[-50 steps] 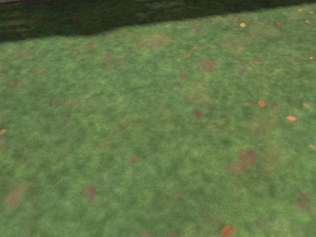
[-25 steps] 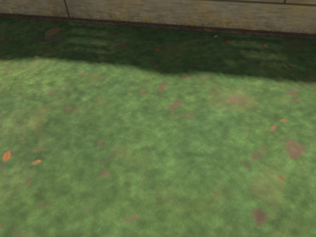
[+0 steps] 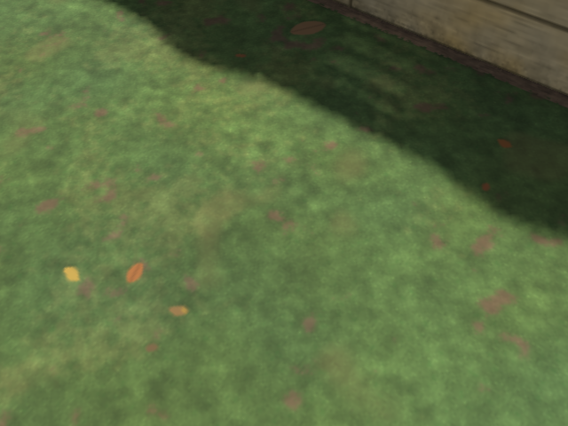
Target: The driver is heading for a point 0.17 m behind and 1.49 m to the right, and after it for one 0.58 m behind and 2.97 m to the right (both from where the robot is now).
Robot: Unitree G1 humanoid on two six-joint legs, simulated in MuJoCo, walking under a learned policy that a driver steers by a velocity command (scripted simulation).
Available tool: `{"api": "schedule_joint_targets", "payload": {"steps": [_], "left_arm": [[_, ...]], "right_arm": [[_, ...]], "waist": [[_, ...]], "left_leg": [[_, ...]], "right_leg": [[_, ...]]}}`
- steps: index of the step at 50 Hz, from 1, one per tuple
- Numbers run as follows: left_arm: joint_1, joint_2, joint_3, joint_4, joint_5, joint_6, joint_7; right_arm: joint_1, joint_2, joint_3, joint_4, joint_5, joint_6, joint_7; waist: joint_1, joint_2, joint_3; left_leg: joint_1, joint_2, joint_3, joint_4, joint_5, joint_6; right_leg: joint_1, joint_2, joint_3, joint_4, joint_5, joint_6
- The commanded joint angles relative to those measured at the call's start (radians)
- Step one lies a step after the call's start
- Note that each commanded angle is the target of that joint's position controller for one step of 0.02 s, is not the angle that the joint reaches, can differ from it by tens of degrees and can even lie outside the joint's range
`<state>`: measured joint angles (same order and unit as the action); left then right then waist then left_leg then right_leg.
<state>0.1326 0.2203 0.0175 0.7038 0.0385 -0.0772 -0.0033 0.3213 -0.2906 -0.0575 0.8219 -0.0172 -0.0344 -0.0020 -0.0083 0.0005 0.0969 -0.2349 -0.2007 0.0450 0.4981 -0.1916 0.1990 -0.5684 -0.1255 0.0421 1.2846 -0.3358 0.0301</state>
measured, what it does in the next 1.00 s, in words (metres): walks ahead, turning right: right foot, then left foot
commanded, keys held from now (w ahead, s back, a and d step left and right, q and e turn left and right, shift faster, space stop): e+shift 1.00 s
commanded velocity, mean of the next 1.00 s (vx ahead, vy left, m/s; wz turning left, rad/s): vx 0.15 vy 0.00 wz -0.71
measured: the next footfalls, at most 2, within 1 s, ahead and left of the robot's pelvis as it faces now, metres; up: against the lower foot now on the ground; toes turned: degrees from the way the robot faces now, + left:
right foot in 0.22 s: +0.41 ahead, -0.11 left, +0.00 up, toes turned -3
left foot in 0.66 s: +0.50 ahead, +0.06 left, +0.00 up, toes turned -39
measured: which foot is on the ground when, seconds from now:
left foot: down 0.00-0.22, up 0.24-0.64, down 0.66-1.00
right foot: up 0.00-0.20, down 0.22-0.68, up 0.70-1.00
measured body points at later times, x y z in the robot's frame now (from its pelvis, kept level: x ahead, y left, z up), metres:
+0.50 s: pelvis +0.27 -0.04 +0.00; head +0.32 -0.05 +0.45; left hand +0.48 +0.20 -0.10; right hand +0.42 -0.33 -0.08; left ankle +0.43 +0.13 -0.67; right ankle +0.37 -0.11 -0.72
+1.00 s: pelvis +0.36 +0.01 +0.02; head +0.40 -0.02 +0.46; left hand +0.67 +0.09 -0.08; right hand +0.28 -0.30 -0.08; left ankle +0.46 +0.08 -0.72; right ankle +0.27 -0.11 -0.66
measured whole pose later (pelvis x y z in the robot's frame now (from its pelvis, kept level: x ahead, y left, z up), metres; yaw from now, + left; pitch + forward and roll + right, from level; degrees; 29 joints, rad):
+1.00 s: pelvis +0.36 +0.01 +0.02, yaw -47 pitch +2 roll +1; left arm 0.18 0.32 0.08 0.57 -0.03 0.07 0.00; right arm 0.10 -0.25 -0.06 0.67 -0.02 0.02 -0.05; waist 0.00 -0.04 0.06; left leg -0.28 0.05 0.13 0.43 -0.19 0.00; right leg -0.57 -0.09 0.01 1.01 -0.33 0.11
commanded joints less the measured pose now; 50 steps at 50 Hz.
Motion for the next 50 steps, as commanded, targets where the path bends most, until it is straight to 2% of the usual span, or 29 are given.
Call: {"api": "schedule_joint_targets", "payload": {"steps": [1, 2, 3, 4, 6, 8, 10, 11, 12, 13, 14, 15, 16, 17, 19, 22, 24, 26, 29, 32, 33, 34, 35, 36, 38, 39, 41, 44, 50], "left_arm": [[0.048, 0.131, 0.045, -0.015, -0.081, -0.008, 0.017], [0.019, 0.105, 0.027, -0.042, -0.085, -0.029, 0.014], [-0.022, 0.077, 0.016, -0.047, -0.074, -0.049, 0.002], [-0.089, 0.067, 0.013, -0.055, -0.061, -0.067, -0.013], [-0.162, 0.052, 0.013, -0.069, -0.055, -0.085, -0.042], [-0.088, 0.093, 0.035, -0.067, -0.064, -0.075, -0.064], [0.106, 0.179, 0.078, -0.031, -0.061, -0.055, -0.071], [0.306, 0.238, 0.105, 0.013, -0.062, -0.043, -0.063], [0.490, 0.253, 0.104, 0.071, -0.057, -0.032, -0.043], [0.337, 0.275, 0.077, 0.020, 0.015, -0.043, -0.033], [0.196, 0.280, 0.086, -0.070, 0.026, -0.026, -0.018], [0.057, 0.240, 0.084, -0.138, 0.008, 0.001, -0.002], [-0.006, 0.199, 0.071, -0.159, -0.029, 0.023, 0.003], [-0.028, 0.196, 0.063, -0.169, -0.041, 0.030, 0.005], [-0.052, 0.210, 0.072, -0.179, -0.041, 0.037, 0.002], [0.022, 0.235, 0.090, -0.156, -0.048, 0.057, 0.024], [0.031, 0.245, 0.100, -0.159, -0.063, 0.083, 0.040], [0.024, 0.242, 0.106, -0.176, -0.070, 0.107, 0.050], [0.040, 0.232, 0.114, -0.188, -0.062, 0.128, 0.052], [0.023, 0.216, 0.117, -0.207, -0.066, 0.133, 0.045], [0.044, 0.185, 0.108, -0.209, -0.071, 0.134, 0.041], [0.081, 0.142, 0.094, -0.214, -0.072, 0.135, 0.038], [0.080, 0.196, 0.108, -0.242, -0.074, 0.119, 0.025], [0.089, 0.283, 0.129, -0.211, -0.065, 0.111, 0.018], [0.122, 0.265, 0.127, -0.164, -0.063, 0.129, 0.023], [0.136, 0.239, 0.116, -0.163, -0.060, 0.136, 0.021], [0.097, 0.201, 0.097, -0.187, -0.070, 0.135, 0.016], [0.015, 0.181, 0.084, -0.223, -0.073, 0.129, 0.016], [0.006, 0.160, 0.076, -0.227, -0.064, 0.129, -0.003]], "right_arm": [[-0.082, -0.046, -0.014, -0.077, 0.046, -0.069, -0.009], [-0.083, -0.087, -0.019, -0.070, 0.054, -0.074, -0.017], [-0.093, -0.080, -0.018, -0.066, 0.050, -0.070, -0.032], [-0.044, -0.064, -0.012, -0.048, 0.034, -0.062, -0.045], [0.069, -0.085, -0.011, -0.012, 0.014, -0.052, -0.063], [0.038, -0.114, -0.016, -0.021, 0.006, -0.040, -0.074], [-0.048, -0.116, -0.025, -0.060, 0.003, -0.028, -0.087], [-0.168, -0.132, -0.033, -0.102, -0.006, -0.027, -0.089], [-0.266, -0.091, -0.027, -0.132, -0.019, -0.026, -0.075], [-0.013, 0.065, 0.012, -0.161, -0.025, -0.029, -0.040], [0.087, -0.020, 0.016, -0.173, 0.007, -0.038, -0.008], [0.002, -0.104, 0.002, -0.195, 0.030, -0.032, 0.004], [-0.078, -0.123, -0.010, -0.206, 0.011, -0.017, -0.002], [-0.095, -0.111, -0.010, -0.219, -0.005, 0.003, -0.010], [-0.083, -0.082, -0.009, -0.226, -0.011, 0.027, -0.025], [-0.148, -0.022, 0.006, -0.238, -0.016, 0.017, -0.052], [-0.174, -0.025, 0.005, -0.237, 0.004, 0.021, -0.056], [-0.226, -0.043, -0.002, -0.238, 0.016, 0.023, -0.055], [-0.284, -0.053, -0.011, -0.238, 0.026, 0.006, -0.044], [-0.227, -0.085, -0.032, -0.205, 0.033, -0.016, -0.026], [-0.203, -0.114, -0.044, -0.194, 0.026, -0.017, -0.026], [-0.214, -0.177, -0.055, -0.211, -0.002, -0.006, -0.032], [-0.220, -0.176, -0.060, -0.208, -0.038, 0.001, -0.028], [-0.270, -0.104, -0.046, -0.242, -0.033, 0.001, -0.032], [-0.318, -0.058, -0.031, -0.262, 0.000, 0.017, -0.049], [-0.317, -0.060, -0.026, -0.263, 0.008, 0.023, -0.056], [-0.282, -0.072, -0.024, -0.252, -0.004, 0.033, -0.066], [-0.212, -0.106, -0.037, -0.229, -0.012, 0.041, -0.069], [-0.237, -0.167, -0.069, -0.207, 0.002, 0.041, -0.046]], "waist": [[0.031, -0.096, -0.091], [0.033, -0.050, -0.087], [0.016, -0.044, -0.064], [-0.029, -0.045, -0.062], [-0.086, -0.023, -0.102], [-0.040, 0.078, -0.153], [0.070, 0.151, -0.235], [0.204, 0.139, -0.261], [0.305, -0.091, -0.257], [0.065, -0.298, -0.371], [0.051, -0.209, -0.537], [0.021, -0.042, -0.425], [-0.007, 0.130, -0.267], [-0.036, 0.149, -0.204], [-0.065, 0.069, -0.122], [-0.025, -0.001, -0.221], [-0.010, -0.067, -0.290], [0.017, -0.117, -0.273], [0.051, -0.180, -0.235], [0.019, -0.204, -0.225], [0.019, -0.142, -0.253], [0.046, 0.052, -0.283], [0.068, 0.299, -0.271], [0.058, 0.219, -0.238], [0.059, 0.100, -0.188], [0.050, 0.089, -0.158], [0.028, 0.099, -0.131], [-0.027, 0.138, -0.155], [-0.019, 0.172, -0.195]], "left_leg": [[0.040, 0.340, -0.257, -0.224, 0.817, 0.037], [0.033, 0.334, -0.201, -0.218, 0.864, 0.015], [-0.009, 0.268, -0.112, -0.221, 0.827, -0.031], [-0.007, 0.215, -0.055, -0.214, 0.739, -0.077], [0.061, 0.210, -0.023, -0.200, 0.685, -0.132], [0.107, 0.210, 0.015, -0.083, 0.753, -0.191], [0.057, 0.236, 0.011, 0.148, 0.940, -0.243], [-0.077, 0.231, 0.025, 0.417, 0.917, -0.277], [-0.235, 0.084, 0.058, 0.958, 0.052, -0.308], [-0.509, 0.027, -0.139, 1.266, -0.544, -0.319], [-0.542, 0.062, -0.279, 1.301, -0.429, -0.292], [-0.581, 0.099, -0.267, 1.220, -0.307, -0.237], [-0.558, 0.132, -0.225, 1.108, -0.240, -0.224], [-0.509, 0.147, -0.216, 1.013, -0.212, -0.223], [-0.403, 0.171, -0.206, 0.784, -0.190, -0.235], [-0.304, 0.140, -0.167, 0.517, -0.127, -0.277], [-0.293, 0.130, -0.196, 0.425, -0.055, -0.292], [-0.300, 0.121, -0.211, 0.327, -0.025, -0.290], [-0.250, 0.103, -0.221, 0.176, -0.039, -0.274], [-0.087, 0.130, -0.225, -0.071, 0.021, -0.231], [0.052, 0.234, -0.269, -0.159, 0.080, -0.185], [0.183, 0.453, -0.459, -0.163, 0.133, -0.066], [0.148, 0.580, -0.631, -0.198, 0.211, 0.055], [0.126, 0.560, -0.565, -0.196, 0.191, 0.054], [0.080, 0.438, -0.363, -0.163, 0.116, -0.025], [0.056, 0.427, -0.315, -0.168, 0.147, -0.023], [0.060, 0.402, -0.226, -0.186, 0.199, -0.014], [0.169, 0.440, -0.180, -0.188, 0.250, 0.018], [0.124, 0.498, -0.040, -0.180, 0.260, 0.008]], "right_leg": [[-0.058, -0.033, -0.007, -0.107, 0.073, 0.001], [-0.060, -0.028, -0.019, -0.223, 0.127, -0.005], [-0.020, 0.000, -0.060, -0.378, 0.240, -0.013], [0.015, 0.049, -0.105, -0.543, 0.428, -0.026], [0.094, 0.156, -0.163, -0.722, 0.728, -0.039], [0.189, 0.224, -0.180, -0.766, 0.748, -0.046], [0.403, 0.273, -0.180, -0.698, 0.612, -0.064], [0.586, 0.228, -0.116, -0.724, 0.612, -0.100], [0.709, 0.088, 0.034, -0.830, 0.806, -0.166], [0.890, -0.116, 0.452, -0.682, 1.189, -0.327], [0.912, -0.223, 0.701, -0.844, 0.881, -0.442], [0.725, -0.188, 0.706, -0.945, 0.347, -0.436], [0.492, -0.116, 0.657, -1.026, 0.043, -0.382], [0.330, -0.073, 0.635, -1.066, -0.052, -0.353], [0.115, 0.051, 0.504, -1.070, -0.002, -0.300], [0.129, 0.113, 0.387, -0.976, 0.373, -0.270], [0.210, 0.116, 0.406, -0.952, 0.268, -0.234], [0.245, 0.124, 0.448, -0.959, 0.068, -0.198], [0.284, 0.130, 0.515, -0.950, -0.019, -0.178], [0.295, 0.151, 0.566, -0.883, -0.024, -0.147], [0.225, 0.200, 0.520, -0.776, -0.168, -0.113], [0.061, 0.289, 0.345, -0.566, -0.303, -0.069], [-0.079, 0.318, 0.194, -0.306, -0.301, -0.021], [-0.117, 0.244, 0.172, -0.163, -0.209, 0.017], [-0.121, 0.208, 0.117, -0.032, -0.079, 0.041], [-0.143, 0.192, 0.089, 0.043, -0.048, 0.052], [-0.171, 0.146, 0.014, 0.026, -0.002, 0.068], [-0.204, 0.078, -0.015, -0.091, 0.015, 0.096], [0.016, 0.038, -0.078, -0.361, 0.007, 0.058]]}}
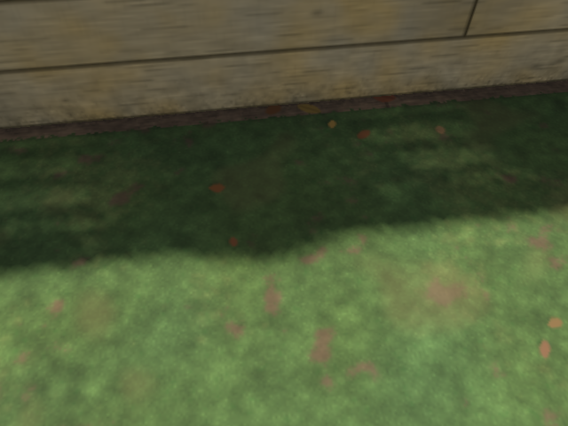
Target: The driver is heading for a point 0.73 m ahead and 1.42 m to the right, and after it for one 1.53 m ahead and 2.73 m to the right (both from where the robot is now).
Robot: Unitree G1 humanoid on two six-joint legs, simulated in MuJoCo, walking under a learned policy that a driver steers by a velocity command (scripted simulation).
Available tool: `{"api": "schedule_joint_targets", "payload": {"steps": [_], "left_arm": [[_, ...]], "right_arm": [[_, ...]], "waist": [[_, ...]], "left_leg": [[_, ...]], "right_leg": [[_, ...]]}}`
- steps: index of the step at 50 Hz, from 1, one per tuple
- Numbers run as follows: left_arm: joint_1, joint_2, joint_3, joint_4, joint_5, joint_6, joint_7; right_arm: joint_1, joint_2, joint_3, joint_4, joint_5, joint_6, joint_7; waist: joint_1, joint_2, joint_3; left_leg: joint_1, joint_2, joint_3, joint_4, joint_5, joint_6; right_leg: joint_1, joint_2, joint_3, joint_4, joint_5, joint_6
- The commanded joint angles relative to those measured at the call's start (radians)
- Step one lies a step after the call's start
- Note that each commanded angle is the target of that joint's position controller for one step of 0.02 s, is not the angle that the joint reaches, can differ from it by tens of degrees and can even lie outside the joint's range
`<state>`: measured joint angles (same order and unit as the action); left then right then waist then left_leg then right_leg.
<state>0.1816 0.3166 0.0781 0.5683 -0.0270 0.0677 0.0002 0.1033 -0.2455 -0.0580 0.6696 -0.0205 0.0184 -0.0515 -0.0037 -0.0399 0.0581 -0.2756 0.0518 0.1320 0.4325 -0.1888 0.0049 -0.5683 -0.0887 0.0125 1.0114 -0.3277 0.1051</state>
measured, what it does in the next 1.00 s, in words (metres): steps to the right, turning right: right foot, then left foot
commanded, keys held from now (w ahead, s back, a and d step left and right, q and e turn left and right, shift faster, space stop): e+shift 0.66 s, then w+e+shift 0.34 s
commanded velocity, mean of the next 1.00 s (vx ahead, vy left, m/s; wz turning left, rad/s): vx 0.16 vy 0.00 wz -0.99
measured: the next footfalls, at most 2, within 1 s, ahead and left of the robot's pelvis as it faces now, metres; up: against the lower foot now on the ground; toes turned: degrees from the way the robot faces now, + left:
right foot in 0.12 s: +0.04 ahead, -0.15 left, +0.00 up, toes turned -12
left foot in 0.54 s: +0.17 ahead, +0.03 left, +0.00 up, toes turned -40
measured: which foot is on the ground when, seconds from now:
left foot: down 0.00-0.12, up 0.14-0.52, down 0.54-1.00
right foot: up 0.00-0.10, down 0.12-0.54, up 0.56-1.00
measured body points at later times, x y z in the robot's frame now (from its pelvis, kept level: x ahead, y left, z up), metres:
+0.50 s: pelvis +0.03 -0.03 -0.01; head +0.06 -0.06 +0.44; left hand +0.33 +0.14 -0.07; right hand +0.07 -0.36 -0.10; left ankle +0.14 +0.07 -0.72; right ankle +0.00 -0.14 -0.74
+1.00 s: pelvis +0.05 -0.12 -0.01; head +0.03 -0.13 +0.44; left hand +0.38 -0.13 -0.06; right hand -0.17 -0.35 -0.12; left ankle +0.14 +0.05 -0.74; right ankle -0.04 -0.20 -0.72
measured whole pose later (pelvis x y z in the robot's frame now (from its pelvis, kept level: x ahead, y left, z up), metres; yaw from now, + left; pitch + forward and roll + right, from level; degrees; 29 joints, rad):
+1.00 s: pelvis +0.05 -0.12 -0.01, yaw -58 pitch +3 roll +1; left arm 0.19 0.33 0.07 0.57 0.03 0.06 -0.10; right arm 0.32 -0.36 -0.11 0.73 -0.04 -0.02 0.01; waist -0.05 0.04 -0.06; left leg -0.06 0.17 0.27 0.39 -0.33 -0.10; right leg -0.45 -0.10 -0.11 0.77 -0.37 -0.04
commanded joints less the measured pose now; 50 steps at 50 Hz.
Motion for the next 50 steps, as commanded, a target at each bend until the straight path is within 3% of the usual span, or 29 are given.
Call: {"api": "schedule_joint_targets", "payload": {"steps": [1, 4, 5, 6, 7, 8, 9, 10, 11, 12, 15, 18, 23, 26, 27, 28, 29, 30, 31, 32, 33, 35, 38, 44, 45, 46, 47, 49, 50], "left_arm": [[-0.039, 0.069, 0.019, -0.088, 0.001, -0.012, -0.009], [-0.022, 0.076, 0.034, -0.081, -0.001, 0.006, -0.020], [0.013, 0.075, 0.042, -0.066, -0.002, 0.010, -0.020], [0.078, 0.103, 0.060, -0.038, 0.000, 0.010, -0.010], [0.153, 0.220, 0.097, -0.031, -0.001, 0.002, 0.006], [0.111, 0.329, 0.107, -0.067, 0.035, -0.021, 0.007], [0.112, 0.255, 0.095, -0.077, 0.051, -0.048, -0.005], [0.091, 0.230, 0.081, -0.061, 0.046, -0.064, -0.003], [0.031, 0.199, 0.074, -0.064, 0.021, -0.066, 0.007], [-0.026, 0.170, 0.062, -0.075, 0.002, -0.056, 0.017], [-0.058, 0.159, 0.054, -0.088, 0.013, -0.041, 0.037], [-0.045, 0.177, 0.062, -0.083, 0.005, -0.035, 0.046], [-0.060, 0.188, 0.066, -0.092, 0.004, -0.024, 0.038], [-0.102, 0.173, 0.061, -0.102, -0.009, -0.020, 0.034], [-0.083, 0.137, 0.050, -0.105, -0.008, -0.018, 0.033], [0.000, 0.062, 0.030, -0.099, 0.000, -0.017, 0.030], [0.006, 0.138, 0.050, -0.116, 0.001, -0.030, 0.026], [0.019, 0.216, 0.073, -0.090, 0.004, -0.034, 0.023], [0.011, 0.224, 0.080, -0.069, -0.002, -0.029, 0.022], [0.019, 0.198, 0.075, -0.052, 0.000, -0.019, 0.025], [0.023, 0.170, 0.066, -0.054, -0.001, -0.012, 0.021], [-0.011, 0.126, 0.045, -0.075, -0.008, -0.017, 0.010], [-0.073, 0.115, 0.034, -0.100, -0.007, -0.036, -0.004], [-0.070, 0.072, 0.015, -0.092, 0.000, -0.056, -0.023], [-0.103, 0.080, 0.009, -0.102, 0.095, -0.021, -0.079], [-0.103, 0.078, 0.012, -0.098, 0.082, -0.011, -0.103], [-0.102, 0.085, 0.013, -0.096, 0.066, -0.012, -0.113], [-0.089, 0.088, 0.010, -0.087, 0.058, -0.017, -0.111], [-0.022, 0.080, 0.008, -0.056, 0.060, -0.022, -0.100]], "right_arm": [[-0.021, -0.216, -0.072, -0.050, 0.011, -0.015, 0.009], [-0.015, -0.218, -0.081, -0.033, 0.038, -0.027, 0.026], [-0.015, -0.207, -0.081, -0.024, 0.048, -0.028, 0.029], [0.034, -0.170, -0.075, -0.001, 0.048, -0.028, 0.035], [0.046, -0.127, -0.066, -0.011, 0.022, -0.027, 0.041], [-0.040, -0.094, -0.047, -0.107, -0.011, -0.034, 0.033], [-0.130, -0.151, -0.061, -0.111, -0.005, -0.041, 0.026], [-0.145, -0.153, -0.062, -0.113, 0.016, -0.045, 0.021], [-0.108, -0.157, -0.066, -0.089, 0.014, -0.045, 0.011], [-0.080, -0.172, -0.071, -0.078, 0.004, -0.043, 0.003], [-0.037, -0.139, -0.062, -0.055, 0.005, -0.044, 0.015], [-0.065, -0.106, -0.044, -0.057, 0.014, -0.044, 0.024], [-0.065, -0.134, -0.047, -0.057, 0.024, -0.052, 0.041], [0.002, -0.158, -0.062, -0.040, 0.028, -0.063, 0.047], [0.032, -0.193, -0.075, -0.032, 0.020, -0.062, 0.044], [-0.006, -0.257, -0.083, -0.054, 0.003, -0.050, 0.034], [0.011, -0.244, -0.083, -0.049, -0.029, -0.049, 0.037], [-0.030, -0.187, -0.067, -0.075, -0.021, -0.051, 0.030], [-0.066, -0.141, -0.056, -0.085, -0.010, -0.044, 0.019], [-0.087, -0.129, -0.051, -0.094, 0.001, -0.034, 0.006], [-0.090, -0.130, -0.047, -0.093, 0.010, -0.029, -0.004], [0.014, -0.172, -0.057, -0.071, 0.015, -0.030, -0.014], [0.115, -0.214, -0.072, -0.047, 0.021, -0.050, -0.007], [0.104, -0.255, -0.088, -0.030, 0.025, -0.081, 0.016], [0.147, -0.247, -0.076, -0.019, -0.035, -0.078, 0.046], [0.120, -0.254, -0.080, -0.019, -0.036, -0.075, 0.057], [0.109, -0.260, -0.080, -0.020, -0.033, -0.069, 0.060], [0.109, -0.268, -0.079, -0.015, -0.025, -0.053, 0.065], [0.098, -0.267, -0.078, -0.014, -0.016, -0.042, 0.068]], "waist": [[-0.020, 0.218, -0.156], [0.002, 0.217, -0.161], [0.026, 0.199, -0.169], [0.044, 0.131, -0.175], [0.055, -0.123, -0.152], [0.026, -0.359, -0.195], [0.105, -0.198, -0.251], [0.073, -0.161, -0.211], [0.032, -0.087, -0.182], [0.003, -0.085, -0.172], [-0.023, -0.083, -0.201], [-0.006, -0.087, -0.199], [0.008, -0.150, -0.187], [-0.030, -0.160, -0.182], [-0.026, -0.099, -0.204], [0.040, 0.170, -0.224], [0.047, 0.345, -0.185], [0.046, 0.264, -0.155], [0.042, 0.203, -0.125], [0.043, 0.164, -0.112], [0.034, 0.159, -0.094], [-0.017, 0.193, -0.130], [-0.072, 0.210, -0.138], [-0.045, 0.193, -0.068], [-0.044, 0.148, -0.067], [-0.036, 0.203, -0.058], [-0.029, 0.232, -0.047], [-0.012, 0.230, -0.017], [0.031, 0.186, -0.016]], "left_leg": [[0.157, 0.255, -0.110, -0.107, 0.257, 0.193], [0.171, 0.288, -0.070, -0.037, 0.249, 0.147], [0.146, 0.278, -0.033, 0.027, 0.213, 0.106], [0.058, 0.235, 0.019, 0.147, 0.139, 0.045], [-0.221, 0.127, 0.101, 0.446, -0.187, -0.047], [-0.541, -0.020, -0.021, 0.688, -0.490, -0.104], [-0.560, -0.020, -0.173, 0.806, -0.456, -0.085], [-0.558, -0.018, -0.205, 0.805, -0.361, -0.055], [-0.547, -0.003, -0.218, 0.766, -0.271, -0.047], [-0.512, -0.002, -0.222, 0.722, -0.215, -0.050], [-0.387, -0.062, -0.208, 0.632, -0.116, -0.070], [-0.333, -0.107, -0.227, 0.446, -0.087, -0.080], [-0.207, -0.141, -0.262, 0.252, -0.109, -0.066], [-0.030, -0.122, -0.252, 0.006, 0.000, -0.039], [0.108, -0.019, -0.303, -0.061, 0.083, -0.004], [0.233, 0.206, -0.522, -0.094, 0.205, 0.099], [0.181, 0.346, -0.731, -0.143, 0.247, 0.247], [0.153, 0.343, -0.656, -0.141, 0.187, 0.266], [0.117, 0.265, -0.525, -0.134, 0.100, 0.225], [0.106, 0.207, -0.437, -0.127, 0.057, 0.190], [0.102, 0.197, -0.379, -0.131, 0.097, 0.190], [0.182, 0.197, -0.332, -0.198, -0.121, 0.170], [0.279, 0.249, -0.348, -0.258, -0.393, 0.157], [0.213, 0.299, -0.192, -0.316, -0.420, 0.128], [0.157, 0.301, -0.087, -0.310, -0.443, 0.084], [0.104, 0.276, -0.029, -0.308, -0.454, 0.055], [0.077, 0.270, 0.002, -0.304, -0.464, 0.043], [0.061, 0.298, 0.027, -0.257, -0.470, 0.042], [0.029, 0.292, 0.067, -0.165, -0.456, 0.040]], "right_leg": [[0.054, 0.007, -0.065, -0.135, -0.008, -0.031], [0.159, 0.029, -0.097, -0.323, 0.007, -0.087], [0.243, 0.054, -0.113, -0.434, 0.072, -0.116], [0.383, 0.081, -0.082, -0.533, 0.160, -0.156], [0.579, -0.088, 0.203, -0.620, 0.514, -0.245], [0.646, -0.290, 0.583, -0.615, 0.663, -0.455], [0.634, -0.276, 0.539, -0.648, 0.599, -0.475], [0.591, -0.222, 0.466, -0.652, 0.527, -0.421], [0.547, -0.165, 0.400, -0.640, 0.473, -0.362], [0.494, -0.141, 0.362, -0.631, 0.475, -0.333], [0.400, -0.072, 0.327, -0.610, 0.504, -0.314], [0.385, -0.044, 0.379, -0.587, 0.417, -0.301], [0.348, -0.023, 0.516, -0.564, 0.358, -0.291], [0.306, 0.029, 0.557, -0.510, 0.315, -0.251], [0.227, 0.077, 0.519, -0.430, 0.143, -0.211], [0.071, 0.211, 0.333, -0.205, -0.223, -0.153], [-0.072, 0.228, 0.217, 0.013, -0.328, -0.100], [-0.099, 0.146, 0.187, 0.151, -0.252, -0.068], [-0.098, 0.120, 0.160, 0.198, -0.169, -0.052], [-0.102, 0.107, 0.134, 0.251, -0.110, -0.037], [-0.124, 0.092, 0.107, 0.289, -0.071, -0.025], [-0.180, 0.050, 0.025, 0.241, -0.003, -0.026], [-0.248, 0.001, -0.003, 0.166, -0.018, -0.037], [-0.151, -0.055, -0.030, -0.006, -0.003, -0.074], [-0.049, -0.018, -0.069, -0.102, -0.012, -0.101], [0.036, -0.002, -0.116, -0.157, -0.028, -0.118], [0.095, 0.007, -0.145, -0.200, -0.053, -0.135], [0.175, 0.028, -0.195, -0.271, -0.066, -0.171], [0.271, 0.054, -0.224, -0.335, -0.039, -0.188]]}}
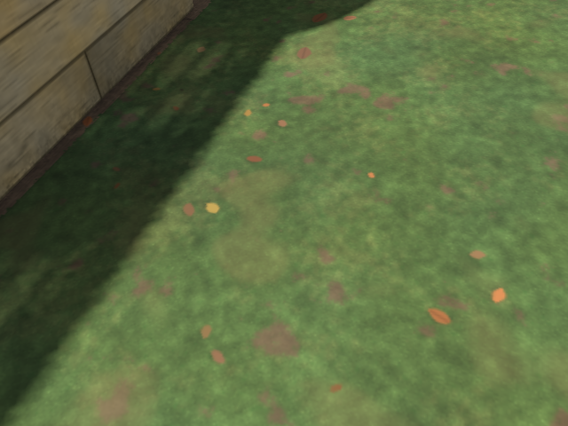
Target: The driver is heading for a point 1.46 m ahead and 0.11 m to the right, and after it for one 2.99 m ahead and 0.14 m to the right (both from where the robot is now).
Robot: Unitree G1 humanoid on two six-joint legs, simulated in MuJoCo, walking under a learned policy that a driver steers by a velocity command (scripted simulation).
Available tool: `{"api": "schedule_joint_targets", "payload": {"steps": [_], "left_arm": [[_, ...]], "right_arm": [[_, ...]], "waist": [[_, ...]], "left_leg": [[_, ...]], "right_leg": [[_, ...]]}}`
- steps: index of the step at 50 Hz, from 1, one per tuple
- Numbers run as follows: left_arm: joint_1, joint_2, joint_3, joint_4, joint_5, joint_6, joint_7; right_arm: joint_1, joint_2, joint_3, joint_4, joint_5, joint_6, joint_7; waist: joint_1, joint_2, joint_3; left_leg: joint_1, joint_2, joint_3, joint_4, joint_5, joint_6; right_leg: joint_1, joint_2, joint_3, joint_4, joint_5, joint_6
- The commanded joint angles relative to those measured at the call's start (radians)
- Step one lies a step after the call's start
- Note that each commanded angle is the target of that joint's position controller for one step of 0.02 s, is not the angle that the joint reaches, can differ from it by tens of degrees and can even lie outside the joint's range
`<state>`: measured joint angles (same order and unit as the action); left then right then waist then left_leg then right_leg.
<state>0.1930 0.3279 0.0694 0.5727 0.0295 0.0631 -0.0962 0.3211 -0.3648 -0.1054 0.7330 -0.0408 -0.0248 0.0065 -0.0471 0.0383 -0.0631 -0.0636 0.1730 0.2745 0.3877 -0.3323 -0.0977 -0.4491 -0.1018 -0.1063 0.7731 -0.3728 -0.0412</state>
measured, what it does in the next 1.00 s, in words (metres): walks ahead: right foot, then left foot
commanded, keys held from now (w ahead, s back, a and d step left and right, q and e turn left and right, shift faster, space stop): w+e+shift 0.24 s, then w+shift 0.28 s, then w+q+shift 0.06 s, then q+shift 0.42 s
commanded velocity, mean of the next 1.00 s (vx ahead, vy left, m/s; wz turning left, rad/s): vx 0.71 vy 0.00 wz -0.19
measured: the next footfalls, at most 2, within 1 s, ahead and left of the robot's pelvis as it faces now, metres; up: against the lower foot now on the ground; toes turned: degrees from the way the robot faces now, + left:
right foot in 0.04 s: +0.06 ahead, -0.12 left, +0.00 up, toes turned -9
left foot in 0.46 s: +0.54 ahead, -0.09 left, +0.00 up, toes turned -22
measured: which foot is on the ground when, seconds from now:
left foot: down 0.00-0.04, up 0.06-0.44, down 0.46-0.86, up 0.88-1.00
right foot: up 0.00-0.02, down 0.04-0.44, up 0.46-0.84, down 0.86-1.00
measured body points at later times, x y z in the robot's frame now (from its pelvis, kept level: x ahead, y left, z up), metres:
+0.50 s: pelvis +0.36 -0.11 -0.03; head +0.40 -0.12 +0.42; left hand +0.45 +0.17 -0.16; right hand +0.46 -0.43 -0.11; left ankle +0.50 -0.07 -0.74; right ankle +0.06 -0.11 -0.66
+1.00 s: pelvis +0.70 -0.27 -0.01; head +0.76 -0.27 +0.44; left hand +0.96 -0.07 -0.09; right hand +0.71 -0.57 -0.12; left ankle +0.61 -0.12 -0.62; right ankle +0.79 -0.39 -0.73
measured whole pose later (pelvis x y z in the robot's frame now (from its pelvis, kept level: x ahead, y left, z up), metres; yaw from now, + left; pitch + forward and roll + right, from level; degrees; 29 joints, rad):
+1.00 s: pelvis +0.70 -0.27 -0.01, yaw -6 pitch +2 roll -1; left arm -0.01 0.24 0.01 0.65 0.02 -0.05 0.01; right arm 0.32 -0.31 -0.07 0.71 0.04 0.02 -0.04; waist -0.07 0.01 0.10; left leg -0.47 -0.01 -0.07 1.32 -0.52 -0.09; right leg -0.45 0.01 -0.02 0.50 -0.08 -0.01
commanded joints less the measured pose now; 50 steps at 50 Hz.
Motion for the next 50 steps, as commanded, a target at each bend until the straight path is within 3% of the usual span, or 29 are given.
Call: {"api": "schedule_joint_targets", "payload": {"steps": [1, 2, 3, 4, 6, 7, 9, 14, 18, 20, 22, 23, 24, 25, 27, 28, 30, 32, 35, 36, 38, 40, 42, 43, 44, 45, 46, 48, 50], "left_arm": [[0.113, 0.081, 0.028, 0.009, 0.008, -0.028, 0.015], [0.376, 0.137, 0.049, 0.105, 0.002, -0.040, 0.040], [0.349, 0.231, 0.044, 0.077, -0.024, -0.049, 0.054], [0.294, 0.279, 0.057, 0.006, -0.035, -0.058, 0.070], [0.258, 0.218, 0.041, 0.035, -0.002, -0.071, 0.090], [0.222, 0.197, 0.033, 0.035, -0.001, -0.079, 0.091], [0.176, 0.155, 0.013, 0.039, -0.010, -0.104, 0.092], [0.243, 0.136, 0.015, 0.117, -0.021, -0.138, 0.087], [0.275, 0.139, 0.010, 0.191, -0.040, -0.157, 0.098], [0.254, 0.186, 0.019, 0.211, -0.033, -0.162, 0.099], [0.194, 0.212, 0.029, 0.225, 0.005, -0.149, 0.100], [0.188, 0.135, 0.011, 0.222, 0.019, -0.156, 0.102], [0.295, -0.043, -0.029, 0.178, -0.021, -0.164, 0.085], [0.276, 0.022, -0.034, 0.184, -0.013, -0.171, 0.083], [0.121, 0.085, -0.026, 0.180, 0.010, -0.158, 0.073], [0.061, 0.072, -0.028, 0.161, 0.022, -0.154, 0.065], [0.044, 0.022, -0.048, 0.137, 0.040, -0.140, 0.054], [0.001, 0.001, -0.064, 0.109, 0.049, -0.137, 0.060], [-0.145, -0.036, -0.098, 0.056, 0.028, -0.153, 0.049], [-0.237, -0.031, -0.088, 0.020, -0.030, -0.191, 0.059], [-0.287, 0.010, -0.071, -0.010, -0.030, -0.205, 0.068], [-0.272, 0.053, -0.044, -0.018, -0.027, -0.198, 0.085], [-0.114, 0.082, -0.018, 0.013, -0.016, -0.188, 0.103], [0.055, 0.113, -0.005, 0.047, 0.001, -0.182, 0.112], [0.134, 0.157, -0.005, 0.063, 0.016, -0.166, 0.121], [0.105, 0.130, -0.013, 0.043, 0.010, -0.152, 0.101], [-0.010, 0.080, -0.012, 0.002, -0.008, -0.137, 0.100], [-0.120, 0.000, -0.029, 0.005, -0.023, -0.116, 0.107], [-0.166, 0.020, -0.015, 0.033, -0.006, -0.114, 0.110]], "right_arm": [[-0.107, -0.125, -0.023, -0.071, 0.005, 0.008, 0.013], [-0.163, -0.069, 0.001, -0.096, -0.012, 0.009, 0.017], [-0.216, 0.095, 0.050, -0.185, -0.019, 0.000, 0.026], [-0.319, 0.021, 0.042, -0.263, -0.044, -0.022, 0.029], [-0.299, -0.054, 0.034, -0.226, -0.038, -0.048, 0.035], [-0.239, -0.069, 0.034, -0.190, -0.037, -0.047, 0.036], [-0.200, -0.075, 0.036, -0.161, -0.034, -0.020, 0.042], [-0.360, -0.006, 0.070, -0.190, -0.003, -0.005, 0.051], [-0.435, 0.019, 0.085, -0.209, 0.011, -0.018, 0.054], [-0.310, -0.029, 0.065, -0.171, 0.011, -0.019, 0.033], [0.086, -0.095, 0.027, -0.066, 0.028, -0.016, -0.006], [0.288, -0.158, 0.003, -0.019, 0.010, -0.017, -0.032], [0.271, -0.250, -0.014, -0.005, -0.029, -0.028, -0.028], [0.132, -0.165, -0.002, -0.022, -0.008, -0.027, -0.007], [0.017, -0.040, 0.017, -0.016, 0.005, -0.038, 0.006], [0.038, -0.010, 0.029, 0.015, 0.003, -0.044, 0.008], [0.063, 0.024, 0.048, 0.066, 0.015, -0.060, 0.009], [0.109, 0.001, 0.047, 0.096, 0.034, -0.081, 0.008], [0.092, -0.041, 0.036, 0.106, 0.041, -0.081, 0.007], [0.075, -0.064, 0.026, 0.068, 0.097, -0.086, -0.013], [0.123, -0.125, 0.006, 0.081, 0.098, -0.076, -0.028], [0.157, -0.108, 0.001, 0.086, 0.091, -0.056, -0.038], [0.099, -0.092, -0.004, 0.048, 0.086, -0.034, -0.044], [0.039, -0.057, 0.005, -0.005, 0.076, -0.027, -0.043], [0.147, 0.086, 0.042, -0.030, 0.039, -0.019, -0.042], [0.368, 0.057, 0.056, -0.023, 0.078, -0.008, -0.033], [0.334, -0.016, 0.036, -0.017, 0.086, 0.015, -0.037], [0.167, -0.071, 0.003, -0.049, 0.077, 0.047, -0.058], [0.142, -0.037, 0.000, -0.088, 0.074, 0.069, -0.059]], "waist": [[0.143, -0.015, 0.066], [0.277, -0.242, 0.026], [0.203, -0.512, 0.094], [0.241, -0.388, 0.029], [0.165, -0.156, 0.098], [0.120, -0.127, 0.111], [0.072, -0.133, 0.136], [0.092, -0.070, 0.171], [0.111, -0.110, 0.147], [0.048, -0.129, 0.057], [-0.162, -0.127, -0.115], [-0.228, -0.041, -0.205], [-0.093, 0.336, -0.253], [-0.044, 0.273, -0.175], [-0.011, -0.016, 0.013], [0.003, -0.045, 0.053], [0.060, 0.017, 0.120], [0.081, 0.006, 0.167], [0.077, 0.000, 0.165], [0.033, -0.021, 0.139], [0.022, 0.006, 0.092], [0.029, 0.031, 0.057], [0.127, 0.068, -0.027], [0.205, 0.057, -0.137], [0.147, -0.219, -0.290], [0.066, -0.379, -0.503], [0.056, -0.254, -0.440], [0.039, -0.099, -0.176], [-0.007, -0.141, -0.070]], "left_leg": [[-0.245, 0.111, -0.001, 0.141, -0.145, 0.138], [-0.442, 0.035, 0.043, 0.628, 0.024, 0.123], [-0.875, -0.109, -0.065, 0.966, -0.312, 0.085], [-1.025, -0.143, -0.269, 1.042, -0.233, 0.065], [-1.000, -0.056, -0.310, 0.966, -0.047, 0.066], [-0.911, -0.034, -0.303, 0.901, 0.006, 0.059], [-0.787, -0.035, -0.294, 0.806, 0.087, 0.038], [-0.718, -0.109, -0.227, 0.474, 0.242, 0.030], [-0.502, -0.147, -0.201, 0.235, 0.390, 0.109], [-0.301, -0.219, -0.180, 0.218, 0.296, 0.150], [0.089, -0.231, -0.177, 0.228, 0.157, 0.180], [0.328, -0.074, -0.359, 0.259, -0.145, 0.191], [0.451, 0.173, -0.950, 0.003, -0.538, 0.288], [0.351, 0.186, -1.245, -0.192, -0.587, 0.310], [0.079, 0.129, -0.932, -0.158, -0.357, 0.335], [-0.005, 0.072, -0.816, -0.157, -0.248, 0.318], [-0.105, 0.018, -0.714, -0.180, -0.036, 0.325], [-0.127, 0.014, -0.642, -0.178, 0.430, 0.356], [-0.231, -0.100, -0.431, -0.167, 0.853, 0.304], [-0.234, -0.107, -0.452, -0.168, 0.757, 0.298], [-0.200, -0.089, -0.501, -0.159, 0.639, 0.255], [-0.154, -0.099, -0.527, -0.074, 0.593, 0.201], [-0.184, -0.156, -0.525, 0.145, 0.657, 0.134], [-0.286, -0.198, -0.527, 0.389, 0.520, 0.089], [-0.471, -0.306, -0.436, 0.753, -0.331, 0.050], [-0.542, -0.270, -0.476, 1.018, -0.431, 0.041], [-0.571, -0.188, -0.449, 1.069, -0.312, 0.024], [-0.612, -0.129, -0.357, 1.035, -0.183, -0.012], [-0.539, -0.078, -0.346, 0.972, -0.141, -0.017]], "right_leg": [[0.323, 0.131, -0.105, -0.136, -0.017, -0.059], [0.530, 0.136, 0.023, -0.198, -0.144, -0.090], [0.565, -0.093, 0.558, -0.375, -0.312, -0.160], [0.581, -0.186, 0.902, -0.611, -0.366, -0.249], [0.506, -0.196, 0.763, -0.566, -0.309, -0.260], [0.429, -0.134, 0.660, -0.559, -0.253, -0.240], [0.315, -0.052, 0.560, -0.614, -0.164, -0.231], [0.347, 0.036, 0.413, -0.630, 0.300, -0.231], [0.414, -0.023, 0.389, -0.662, 0.643, -0.192], [0.484, -0.030, 0.354, -0.527, 1.056, -0.148], [0.400, -0.005, 0.310, -0.084, 1.198, -0.115], [0.199, 0.058, 0.278, 0.283, 0.917, -0.105], [-0.127, 0.262, 0.284, 0.639, -0.032, -0.068], [-0.238, 0.236, 0.311, 0.676, -0.005, -0.094], [-0.201, 0.129, 0.254, 0.613, 0.139, -0.091], [-0.181, 0.107, 0.252, 0.563, 0.132, -0.087], [-0.179, 0.067, 0.229, 0.472, 0.110, -0.052], [-0.225, 0.054, 0.180, 0.375, 0.080, 0.001], [-0.061, 0.107, 0.087, -0.006, 0.270, 0.053], [-0.011, 0.148, 0.104, -0.103, 0.334, 0.070], [0.099, 0.179, 0.144, -0.267, 0.514, 0.075], [0.196, 0.184, 0.184, -0.337, 0.591, 0.062], [0.405, 0.168, 0.184, -0.350, 0.632, 0.040], [0.618, 0.043, 0.260, -0.303, 0.727, -0.006], [0.839, -0.247, 0.467, -0.170, 1.239, -0.098], [0.933, -0.437, 0.756, -0.201, 1.147, -0.255], [0.808, -0.363, 0.700, -0.276, 0.856, -0.250], [0.526, -0.233, 0.454, -0.358, 0.729, -0.193], [0.304, -0.196, 0.333, -0.431, 0.683, -0.193]]}}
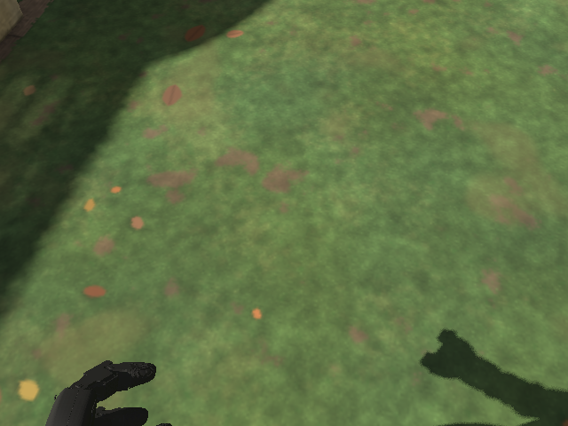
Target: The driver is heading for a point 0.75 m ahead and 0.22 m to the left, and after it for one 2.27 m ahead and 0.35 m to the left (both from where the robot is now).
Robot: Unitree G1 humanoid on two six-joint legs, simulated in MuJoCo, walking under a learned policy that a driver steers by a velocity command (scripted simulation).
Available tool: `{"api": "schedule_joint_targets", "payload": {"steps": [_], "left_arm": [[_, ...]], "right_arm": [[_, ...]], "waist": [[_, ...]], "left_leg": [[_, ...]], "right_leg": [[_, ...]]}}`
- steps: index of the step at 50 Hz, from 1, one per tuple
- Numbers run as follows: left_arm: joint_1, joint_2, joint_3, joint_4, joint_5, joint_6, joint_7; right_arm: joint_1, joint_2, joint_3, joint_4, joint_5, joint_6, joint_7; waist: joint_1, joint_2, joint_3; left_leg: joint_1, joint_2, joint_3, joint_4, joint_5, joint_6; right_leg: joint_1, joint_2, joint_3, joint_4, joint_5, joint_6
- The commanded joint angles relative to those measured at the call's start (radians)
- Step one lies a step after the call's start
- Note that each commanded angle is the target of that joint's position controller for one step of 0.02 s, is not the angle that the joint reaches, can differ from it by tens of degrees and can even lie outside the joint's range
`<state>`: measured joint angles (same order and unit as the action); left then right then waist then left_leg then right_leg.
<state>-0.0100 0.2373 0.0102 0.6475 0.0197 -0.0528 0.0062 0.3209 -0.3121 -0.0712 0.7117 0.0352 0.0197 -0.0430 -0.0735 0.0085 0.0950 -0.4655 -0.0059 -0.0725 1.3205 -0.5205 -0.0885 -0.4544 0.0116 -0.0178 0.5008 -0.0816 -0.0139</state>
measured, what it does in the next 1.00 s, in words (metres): walks ahead, turning left: left foot, then right foot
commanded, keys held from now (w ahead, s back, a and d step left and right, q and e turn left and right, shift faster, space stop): q+shift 0.48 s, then shift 0.34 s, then w+shift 0.18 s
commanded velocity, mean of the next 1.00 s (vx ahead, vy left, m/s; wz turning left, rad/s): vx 0.10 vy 0.00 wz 0.64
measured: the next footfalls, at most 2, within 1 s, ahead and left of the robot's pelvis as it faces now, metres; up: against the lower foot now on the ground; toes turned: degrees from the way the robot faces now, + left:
left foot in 0.30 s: +0.14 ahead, +0.14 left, +0.00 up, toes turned +21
right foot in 0.70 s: +0.26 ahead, -0.05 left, +0.00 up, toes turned +38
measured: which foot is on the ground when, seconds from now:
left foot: up 0.00-0.28, down 0.30-0.72, up 0.74-1.00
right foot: down 0.00-0.30, up 0.32-0.68, down 0.70-1.00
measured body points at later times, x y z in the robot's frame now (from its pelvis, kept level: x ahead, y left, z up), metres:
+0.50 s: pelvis +0.10 +0.04 +0.01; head +0.14 +0.09 +0.46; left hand +0.14 +0.38 -0.09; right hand +0.38 -0.16 -0.05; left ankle +0.10 +0.13 -0.73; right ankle +0.18 -0.11 -0.66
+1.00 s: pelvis +0.15 +0.04 +0.02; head +0.16 +0.04 +0.47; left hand +0.06 +0.32 -0.09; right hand +0.44 -0.08 -0.07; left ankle +0.04 +0.11 -0.70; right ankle +0.22 -0.07 -0.72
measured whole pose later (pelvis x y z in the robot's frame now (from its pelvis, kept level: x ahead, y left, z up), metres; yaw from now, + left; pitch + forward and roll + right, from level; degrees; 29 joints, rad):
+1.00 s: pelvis +0.15 +0.04 +0.02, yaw +37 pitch +2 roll +1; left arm 0.27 0.28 0.06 0.75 -0.03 -0.01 0.01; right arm 0.23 -0.29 -0.05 0.64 0.02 0.00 0.00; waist 0.04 -0.01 -0.03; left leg -0.28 -0.01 0.00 0.66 -0.44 0.00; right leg -0.23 -0.03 0.04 0.43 -0.25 -0.01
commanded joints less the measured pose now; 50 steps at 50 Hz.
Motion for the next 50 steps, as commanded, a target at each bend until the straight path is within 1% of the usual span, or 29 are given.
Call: {"api": "schedule_joint_targets", "payload": {"steps": [1, 3, 5, 9, 13, 14, 15, 16, 17, 18, 19, 20, 22, 26, 32, 34, 35, 36, 37, 38, 39, 40, 41, 42, 43, 44, 46, 48, 50], "left_arm": [[0.023, 0.115, 0.050, -0.028, 0.007, -0.003, 0.009], [0.018, 0.141, 0.066, -0.003, 0.006, -0.009, 0.018], [0.006, 0.169, 0.080, 0.008, -0.001, -0.005, 0.025], [-0.014, 0.210, 0.097, 0.019, -0.022, 0.008, 0.017], [0.029, 0.242, 0.115, 0.041, -0.050, 0.018, -0.004], [0.065, 0.222, 0.114, 0.056, -0.055, 0.022, -0.008], [0.130, 0.191, 0.109, 0.076, -0.041, 0.029, -0.014], [0.119, 0.159, 0.096, 0.015, 0.000, 0.032, -0.013], [0.021, 0.185, 0.098, -0.014, 0.008, 0.030, -0.004], [-0.002, 0.201, 0.103, -0.024, -0.019, 0.030, 0.000], [0.017, 0.194, 0.102, -0.014, -0.024, 0.027, 0.008], [0.031, 0.208, 0.106, -0.005, -0.012, 0.026, 0.017], [0.046, 0.201, 0.105, 0.006, -0.006, 0.024, 0.014], [0.073, 0.147, 0.082, 0.034, -0.023, 0.028, 0.004], [0.081, 0.158, 0.082, 0.024, -0.026, 0.036, -0.013], [0.119, 0.150, 0.083, 0.029, -0.022, 0.026, -0.020], [0.132, 0.158, 0.085, 0.029, -0.012, 0.021, -0.021], [0.132, 0.215, 0.093, 0.012, 0.009, 0.020, -0.015], [0.103, 0.263, 0.099, 0.024, 0.023, 0.026, -0.010], [0.098, 0.202, 0.087, 0.009, 0.023, 0.021, -0.007], [0.108, 0.193, 0.085, 0.008, 0.012, 0.020, -0.002], [0.103, 0.199, 0.086, 0.011, -0.002, 0.022, 0.004], [0.096, 0.191, 0.083, 0.012, -0.017, 0.023, 0.007], [0.134, 0.175, 0.077, 0.028, -0.025, 0.027, 0.012], [0.187, 0.197, 0.086, 0.046, -0.038, 0.035, 0.013], [0.210, 0.211, 0.091, 0.048, -0.044, 0.043, 0.016], [0.225, 0.215, 0.091, 0.041, -0.039, 0.044, 0.019], [0.233, 0.226, 0.094, 0.040, -0.046, 0.035, 0.015], [0.230, 0.229, 0.092, 0.041, -0.058, 0.030, 0.007]], "right_arm": [[0.118, -0.060, -0.028, -0.086, -0.001, 0.030, -0.008], [0.041, -0.032, -0.019, -0.128, -0.008, 0.031, -0.005], [0.003, -0.036, -0.016, -0.145, -0.013, 0.031, 0.010], [-0.073, -0.083, -0.023, -0.171, -0.010, 0.048, 0.045], [-0.129, -0.120, -0.044, -0.206, -0.014, 0.066, 0.063], [-0.109, -0.135, -0.055, -0.200, -0.019, 0.066, 0.055], [-0.037, -0.210, -0.084, -0.187, -0.022, 0.063, 0.040], [-0.033, -0.362, -0.114, -0.214, -0.028, 0.055, 0.023], [-0.018, -0.314, -0.097, -0.237, -0.059, 0.020, 0.037], [-0.041, -0.283, -0.086, -0.230, -0.057, -0.004, 0.043], [-0.081, -0.257, -0.081, -0.227, -0.035, -0.014, 0.038], [-0.133, -0.223, -0.071, -0.236, -0.015, -0.008, 0.029], [-0.195, -0.200, -0.059, -0.264, -0.025, 0.007, 0.009], [-0.186, -0.198, -0.062, -0.263, -0.024, 0.018, -0.003], [-0.182, -0.168, -0.041, -0.246, -0.035, 0.026, 0.017], [-0.210, -0.151, -0.031, -0.244, -0.026, 0.027, 0.019], [-0.193, -0.131, -0.025, -0.236, -0.026, 0.025, 0.019], [-0.153, -0.088, -0.011, -0.233, -0.043, 0.020, 0.018], [-0.110, -0.084, -0.011, -0.244, -0.042, 0.012, 0.019], [-0.148, -0.152, -0.030, -0.234, -0.049, 0.006, 0.013], [-0.176, -0.192, -0.048, -0.225, -0.035, 0.006, 0.011], [-0.175, -0.173, -0.049, -0.207, -0.030, 0.012, 0.008], [-0.170, -0.147, -0.044, -0.200, -0.032, 0.018, 0.008], [-0.151, -0.101, -0.026, -0.187, -0.033, 0.020, 0.013], [-0.145, -0.070, -0.012, -0.185, -0.028, 0.015, 0.025], [-0.166, -0.064, -0.006, -0.189, -0.019, 0.007, 0.036], [-0.210, -0.058, 0.000, -0.194, -0.012, -0.015, 0.045], [-0.192, -0.049, 0.003, -0.176, -0.014, -0.043, 0.047], [-0.118, -0.044, 0.001, -0.132, -0.014, -0.066, 0.048]], "waist": [[0.014, -0.123, -0.197], [0.024, -0.112, -0.187], [0.028, -0.097, -0.219], [0.039, -0.110, -0.194], [0.040, -0.091, -0.169], [0.036, -0.055, -0.173], [0.022, 0.093, -0.178], [0.055, 0.405, -0.163], [-0.017, 0.264, -0.272], [0.001, 0.183, -0.256], [0.036, 0.125, -0.223], [0.061, 0.094, -0.209], [0.091, 0.098, -0.227], [0.081, 0.086, -0.272], [0.047, 0.162, -0.236], [0.078, 0.164, -0.217], [0.083, 0.140, -0.203], [0.053, -0.009, -0.204], [-0.011, -0.243, -0.155], [0.046, -0.241, -0.155], [0.067, -0.183, -0.146], [0.063, -0.137, -0.146], [0.065, -0.128, -0.137], [0.069, -0.112, -0.175], [0.089, -0.158, -0.175], [0.111, -0.212, -0.152], [0.128, -0.223, -0.114], [0.117, -0.213, -0.095], [0.077, -0.176, -0.079]], "left_leg": [[-0.116, 0.108, 0.017, -0.017, 0.056, -0.023], [-0.116, 0.129, 0.028, -0.145, 0.104, -0.015], [-0.064, 0.145, 0.032, -0.266, 0.212, 0.005], [0.055, 0.124, 0.089, -0.461, 0.322, 0.053], [0.134, 0.076, 0.151, -0.679, 0.302, 0.115], [0.201, 0.047, 0.152, -0.744, 0.347, 0.142], [0.346, 0.089, 0.028, -0.841, 0.616, 0.197], [0.512, 0.322, -0.418, -0.916, 0.844, 0.390], [0.498, 0.364, -0.530, -0.960, 0.774, 0.479], [0.480, 0.336, -0.450, -0.976, 0.706, 0.447], [0.447, 0.282, -0.390, -0.968, 0.635, 0.392], [0.417, 0.252, -0.350, -0.958, 0.613, 0.352], [0.327, 0.200, -0.299, -0.940, 0.689, 0.329], [0.322, 0.172, -0.295, -0.895, 0.700, 0.317], [0.245, 0.167, -0.370, -0.858, 0.622, 0.303], [0.216, 0.135, -0.373, -0.825, 0.568, 0.270], [0.181, 0.102, -0.358, -0.802, 0.477, 0.229], [0.122, 0.018, -0.272, -0.673, 0.285, 0.166], [0.022, -0.115, -0.113, -0.564, 0.015, 0.105], [0.001, -0.071, -0.100, -0.392, -0.101, 0.059], [-0.029, -0.068, -0.106, -0.271, -0.087, 0.043], [-0.049, -0.067, -0.109, -0.216, -0.059, 0.030], [-0.067, -0.059, -0.120, -0.202, -0.028, 0.017], [-0.066, -0.039, -0.094, -0.248, 0.027, 0.015], [-0.086, -0.039, -0.015, -0.304, 0.052, 0.015], [-0.093, -0.031, 0.039, -0.353, 0.059, 0.020], [-0.012, -0.017, 0.078, -0.497, 0.042, 0.048], [0.121, -0.021, 0.098, -0.676, 0.041, 0.085], [0.257, -0.027, 0.139, -0.876, 0.176, 0.124]], "right_leg": [[0.244, -0.299, 0.185, -0.190, 0.377, -0.220], [0.226, -0.315, 0.125, -0.220, 0.386, -0.235], [0.237, -0.326, 0.069, -0.225, 0.339, -0.236], [0.213, -0.327, -0.050, -0.220, 0.175, -0.192], [0.281, -0.342, -0.105, -0.102, 0.075, -0.116], [0.262, -0.312, -0.136, -0.016, 0.008, -0.073], [0.152, -0.233, -0.198, 0.192, -0.124, -0.003], [-0.221, -0.054, -0.217, 0.531, -0.563, 0.108], [-0.283, -0.008, 0.035, 0.706, -0.607, 0.102], [-0.304, -0.019, 0.085, 0.735, -0.526, 0.077], [-0.303, -0.034, 0.107, 0.696, -0.438, 0.060], [-0.296, -0.043, 0.116, 0.641, -0.373, 0.058], [-0.185, -0.013, 0.111, 0.577, -0.296, 0.071], [-0.084, 0.024, 0.112, 0.355, -0.241, 0.102], [0.056, 0.012, 0.090, 0.198, -0.249, 0.079], [0.153, 0.010, 0.068, 0.024, -0.137, 0.046], [0.225, -0.024, 0.091, -0.072, -0.024, 0.020], [0.284, -0.180, 0.251, -0.137, 0.104, -0.031], [0.258, -0.320, 0.427, -0.169, 0.241, -0.187], [0.230, -0.387, 0.514, -0.196, 0.212, -0.278], [0.247, -0.360, 0.478, -0.188, 0.190, -0.275], [0.266, -0.319, 0.419, -0.172, 0.166, -0.244], [0.286, -0.297, 0.376, -0.159, 0.171, -0.223], [0.325, -0.261, 0.340, -0.190, -0.061, -0.196], [0.355, -0.224, 0.330, -0.238, -0.335, -0.176], [0.351, -0.218, 0.340, -0.275, -0.473, -0.171], [0.286, -0.222, 0.336, -0.310, -0.526, -0.167], [0.218, -0.221, 0.303, -0.314, -0.481, -0.169], [0.153, -0.213, 0.270, -0.268, -0.474, -0.171]]}}
Velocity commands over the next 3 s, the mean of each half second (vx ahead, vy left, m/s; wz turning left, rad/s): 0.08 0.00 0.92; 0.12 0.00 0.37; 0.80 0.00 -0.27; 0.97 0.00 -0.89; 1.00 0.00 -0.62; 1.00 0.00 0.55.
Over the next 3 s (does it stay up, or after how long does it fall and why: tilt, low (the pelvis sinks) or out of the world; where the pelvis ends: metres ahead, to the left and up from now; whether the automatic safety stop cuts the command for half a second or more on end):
stays up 1.76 0.19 0.01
